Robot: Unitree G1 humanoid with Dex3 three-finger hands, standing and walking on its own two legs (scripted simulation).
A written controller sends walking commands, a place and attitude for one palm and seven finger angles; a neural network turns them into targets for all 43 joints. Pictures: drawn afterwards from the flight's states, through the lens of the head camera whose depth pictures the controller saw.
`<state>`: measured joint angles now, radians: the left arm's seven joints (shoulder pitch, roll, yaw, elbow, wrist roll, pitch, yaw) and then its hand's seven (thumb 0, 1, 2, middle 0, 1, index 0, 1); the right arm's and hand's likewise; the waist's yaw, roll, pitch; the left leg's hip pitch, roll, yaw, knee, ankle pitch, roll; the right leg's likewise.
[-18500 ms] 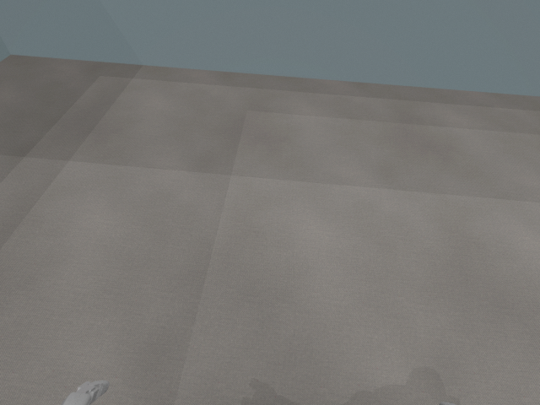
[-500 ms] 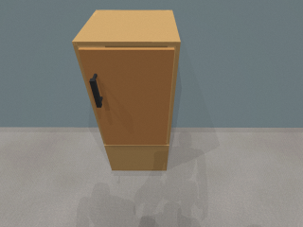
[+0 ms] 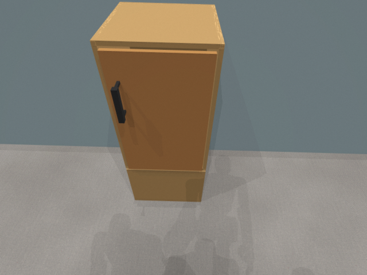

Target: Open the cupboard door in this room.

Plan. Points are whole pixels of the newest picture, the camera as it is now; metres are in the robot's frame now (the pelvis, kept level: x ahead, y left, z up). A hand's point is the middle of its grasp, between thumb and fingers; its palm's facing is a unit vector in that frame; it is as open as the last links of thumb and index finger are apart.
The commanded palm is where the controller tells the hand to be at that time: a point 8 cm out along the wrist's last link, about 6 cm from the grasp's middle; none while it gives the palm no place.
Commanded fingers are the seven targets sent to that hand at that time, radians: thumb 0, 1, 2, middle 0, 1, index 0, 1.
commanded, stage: shuffle to correct the standing spot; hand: left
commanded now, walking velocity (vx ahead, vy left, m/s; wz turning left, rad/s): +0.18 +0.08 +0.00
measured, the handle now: (119, 102) +0.64 +0.26 +0.01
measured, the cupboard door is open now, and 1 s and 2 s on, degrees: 0 0 0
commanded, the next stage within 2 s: come to a stop and stand still in 0.40 s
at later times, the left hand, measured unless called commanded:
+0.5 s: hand out of the picture +0.04 +0.19 -0.17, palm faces +0.13 -0.98 -0.17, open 7.3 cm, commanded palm none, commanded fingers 0.00 0.90 0.90 -0.20 -0.30 -0.20 -0.30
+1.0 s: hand out of the picture +0.15 +0.22 -0.17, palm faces +0.05 -0.97 -0.23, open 7.3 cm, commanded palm none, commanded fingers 0.00 0.90 0.90 -0.20 -0.30 -0.20 -0.30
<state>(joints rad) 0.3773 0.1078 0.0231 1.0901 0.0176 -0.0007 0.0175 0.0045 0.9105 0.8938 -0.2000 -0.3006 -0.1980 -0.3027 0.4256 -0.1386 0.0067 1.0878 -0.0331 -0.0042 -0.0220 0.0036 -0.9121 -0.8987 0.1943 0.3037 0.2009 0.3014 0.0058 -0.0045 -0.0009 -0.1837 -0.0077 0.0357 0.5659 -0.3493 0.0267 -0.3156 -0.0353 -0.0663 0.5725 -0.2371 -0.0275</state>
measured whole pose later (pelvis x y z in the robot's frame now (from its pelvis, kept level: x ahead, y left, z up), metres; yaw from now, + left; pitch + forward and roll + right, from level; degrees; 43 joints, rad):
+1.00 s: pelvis +0.11 +0.03 +0.00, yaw +2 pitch -1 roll +1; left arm 0.25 0.17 0.03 1.01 0.02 0.02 0.03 0.01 0.94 0.89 -0.20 -0.30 -0.20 -0.30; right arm 0.25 -0.15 -0.03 1.05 -0.02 0.02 -0.03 0.01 -0.93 -0.90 0.20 0.30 0.20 0.30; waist -0.02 -0.01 0.05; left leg -0.30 0.05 0.08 0.54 -0.23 -0.03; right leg -0.28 -0.01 -0.08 0.60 -0.31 -0.04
